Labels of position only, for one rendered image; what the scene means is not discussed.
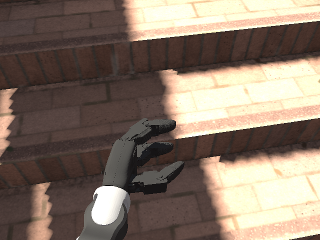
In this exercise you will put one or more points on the left robot forearm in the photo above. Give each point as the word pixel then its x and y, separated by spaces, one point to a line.
pixel 106 217

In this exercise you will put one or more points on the robot left hand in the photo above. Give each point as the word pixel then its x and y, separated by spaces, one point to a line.
pixel 132 150

